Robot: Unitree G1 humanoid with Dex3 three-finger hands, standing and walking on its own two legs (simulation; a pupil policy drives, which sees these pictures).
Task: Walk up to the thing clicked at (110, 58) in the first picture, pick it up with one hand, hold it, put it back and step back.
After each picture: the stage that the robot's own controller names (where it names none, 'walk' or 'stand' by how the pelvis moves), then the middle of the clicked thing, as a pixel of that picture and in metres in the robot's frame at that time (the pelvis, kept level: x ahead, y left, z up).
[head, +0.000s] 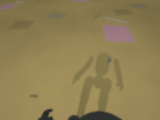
stand; (109, 59) +1.23 -0.36 -0.72
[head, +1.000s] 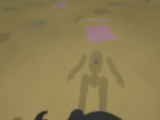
walk; (96, 60) +1.15 +0.00 -0.70
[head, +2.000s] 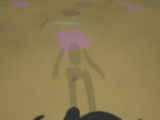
walk; (73, 78) +0.68 +0.26 -0.69
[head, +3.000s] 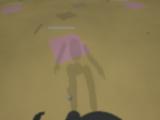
walk; (69, 97) +0.39 +0.27 -0.70
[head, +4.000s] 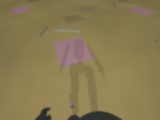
stand; (71, 105) +0.31 +0.23 -0.72
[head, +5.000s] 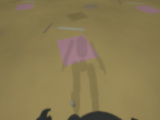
stand; (72, 103) +0.31 +0.21 -0.72
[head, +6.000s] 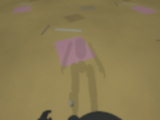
stand; (71, 103) +0.32 +0.24 -0.73
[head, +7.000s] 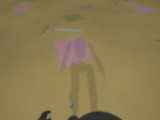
stand; (70, 104) +0.31 +0.24 -0.73
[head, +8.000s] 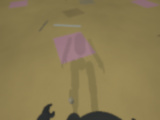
go down; (71, 100) +0.32 +0.24 -0.72
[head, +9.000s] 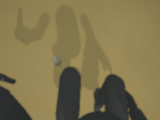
go down; (56, 61) +0.38 +0.30 -0.28
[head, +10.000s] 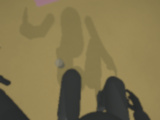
approach; (60, 63) +0.36 +0.30 -0.30
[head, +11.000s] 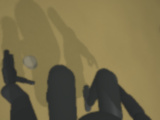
close in; (31, 63) +0.33 +0.33 -0.21
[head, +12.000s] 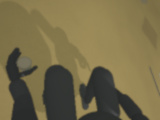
close; (24, 64) +0.33 +0.33 -0.21
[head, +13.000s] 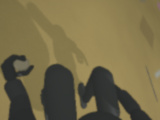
lift; (22, 65) +0.32 +0.33 -0.21
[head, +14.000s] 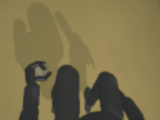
lift; (42, 70) +0.27 +0.30 -0.16
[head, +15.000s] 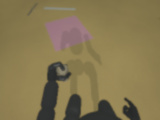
lift; (63, 73) +0.32 +0.19 +0.02
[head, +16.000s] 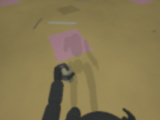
hold; (68, 74) +0.33 +0.17 +0.01
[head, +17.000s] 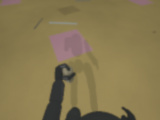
hold; (68, 74) +0.33 +0.17 +0.00
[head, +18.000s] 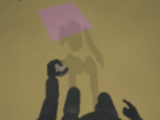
crouch; (61, 69) +0.36 +0.22 -0.05
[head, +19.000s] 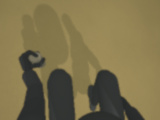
lower; (38, 60) +0.37 +0.32 -0.17
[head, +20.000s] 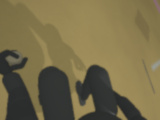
lower; (16, 61) +0.37 +0.33 -0.21
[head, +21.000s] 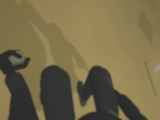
lower; (19, 60) +0.35 +0.34 -0.21
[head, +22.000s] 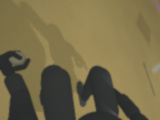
lower; (19, 61) +0.35 +0.34 -0.21
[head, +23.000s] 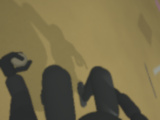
rest; (21, 62) +0.34 +0.33 -0.21
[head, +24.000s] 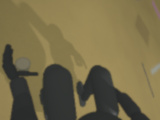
withdraw; (23, 65) +0.33 +0.31 -0.21
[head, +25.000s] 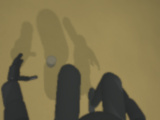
stand; (51, 62) +0.36 +0.29 -0.24
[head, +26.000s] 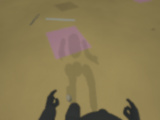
stand; (68, 98) +0.32 +0.22 -0.63
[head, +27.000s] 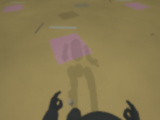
stand; (70, 102) +0.33 +0.23 -0.66
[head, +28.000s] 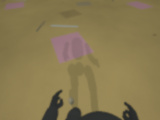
stand; (71, 101) +0.33 +0.23 -0.67
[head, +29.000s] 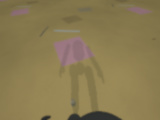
walk; (73, 102) +0.35 +0.22 -0.72
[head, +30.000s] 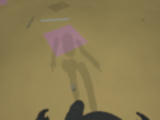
walk; (73, 88) +0.44 +0.25 -0.69
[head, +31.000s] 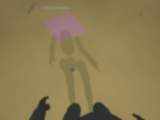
walk; (72, 68) +0.69 +0.27 -0.70
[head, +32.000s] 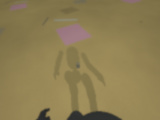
stand; (78, 65) +0.95 +0.29 -0.70
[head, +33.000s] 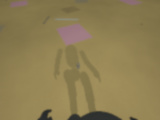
stand; (78, 65) +0.94 +0.26 -0.72
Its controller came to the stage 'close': yes
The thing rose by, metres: 0.71
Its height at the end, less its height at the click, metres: +0.00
